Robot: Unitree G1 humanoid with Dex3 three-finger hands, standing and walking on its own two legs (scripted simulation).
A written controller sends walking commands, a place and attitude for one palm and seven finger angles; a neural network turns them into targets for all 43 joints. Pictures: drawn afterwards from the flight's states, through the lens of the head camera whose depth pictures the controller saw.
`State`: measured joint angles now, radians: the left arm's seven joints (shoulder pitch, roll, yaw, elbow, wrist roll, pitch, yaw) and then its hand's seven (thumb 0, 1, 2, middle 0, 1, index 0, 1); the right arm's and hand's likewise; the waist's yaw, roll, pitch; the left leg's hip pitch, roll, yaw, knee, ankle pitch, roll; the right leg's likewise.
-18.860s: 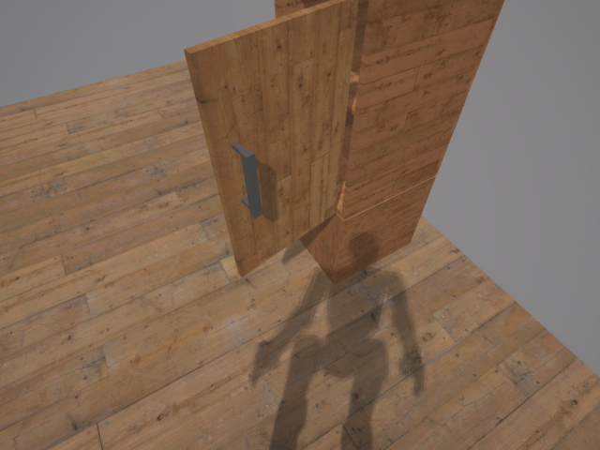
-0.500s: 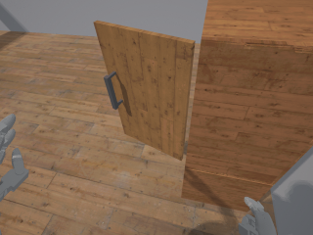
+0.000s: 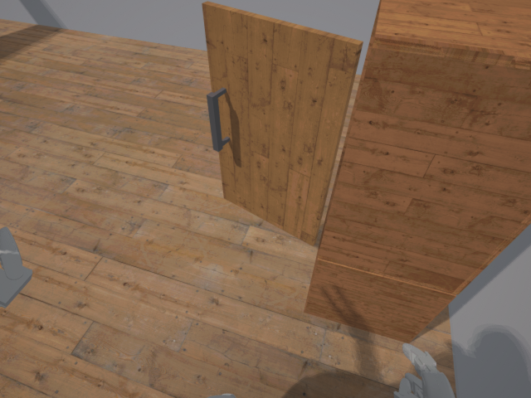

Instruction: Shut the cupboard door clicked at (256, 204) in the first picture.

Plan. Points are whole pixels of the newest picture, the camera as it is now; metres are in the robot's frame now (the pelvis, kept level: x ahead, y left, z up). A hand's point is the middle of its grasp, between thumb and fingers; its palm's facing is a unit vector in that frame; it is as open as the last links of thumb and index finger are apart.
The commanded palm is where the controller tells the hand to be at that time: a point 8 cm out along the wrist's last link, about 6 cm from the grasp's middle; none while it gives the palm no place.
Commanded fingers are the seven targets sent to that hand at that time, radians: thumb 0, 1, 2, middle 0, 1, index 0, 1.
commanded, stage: step back with the hand held close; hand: left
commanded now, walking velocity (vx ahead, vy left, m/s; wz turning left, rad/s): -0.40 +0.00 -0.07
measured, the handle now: (219, 120) +0.74 +0.17 +0.01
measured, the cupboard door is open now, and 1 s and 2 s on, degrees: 73 73 73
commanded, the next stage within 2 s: stop stepping back and stand still in 0.58 s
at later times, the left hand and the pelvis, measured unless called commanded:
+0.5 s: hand out of the picture +0.12 +0.26 +0.19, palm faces +0.42 -0.82 -0.38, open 7.4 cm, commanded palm +0.06 +0.30 +0.19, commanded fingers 0.00 0.90 0.90 -0.20 -0.30 -0.20 -0.30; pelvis -0.09 +0.01 +0.00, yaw -3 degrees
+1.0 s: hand out of the picture +0.06 +0.29 +0.18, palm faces +0.34 -0.88 -0.32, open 7.4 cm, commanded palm -0.02 +0.33 +0.19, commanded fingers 0.00 0.90 0.90 -0.20 -0.30 -0.20 -0.30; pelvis -0.19 +0.05 +0.02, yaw -6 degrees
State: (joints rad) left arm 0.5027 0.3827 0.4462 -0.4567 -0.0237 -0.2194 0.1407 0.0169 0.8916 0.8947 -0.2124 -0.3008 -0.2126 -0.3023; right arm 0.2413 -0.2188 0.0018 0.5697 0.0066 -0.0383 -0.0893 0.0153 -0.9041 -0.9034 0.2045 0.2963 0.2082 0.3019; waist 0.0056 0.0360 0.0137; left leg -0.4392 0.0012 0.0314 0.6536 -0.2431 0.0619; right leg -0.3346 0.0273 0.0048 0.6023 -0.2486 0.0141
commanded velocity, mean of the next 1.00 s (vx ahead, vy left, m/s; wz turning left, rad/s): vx -0.20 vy -0.04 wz -0.04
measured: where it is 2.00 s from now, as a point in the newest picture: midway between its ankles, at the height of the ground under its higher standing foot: outside the picture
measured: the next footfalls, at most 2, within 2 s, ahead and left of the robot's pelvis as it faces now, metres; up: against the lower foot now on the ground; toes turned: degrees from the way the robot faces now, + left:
right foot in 0.40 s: -0.12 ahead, -0.13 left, +0.00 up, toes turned +0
left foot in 0.82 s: -0.02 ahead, +0.11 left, +0.00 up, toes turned -7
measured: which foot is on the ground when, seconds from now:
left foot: down 0.00-0.68, up 0.70-0.80, down 0.82-1.00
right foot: down 0.00-0.18, up 0.20-0.38, down 0.40-0.84, up 0.86-1.00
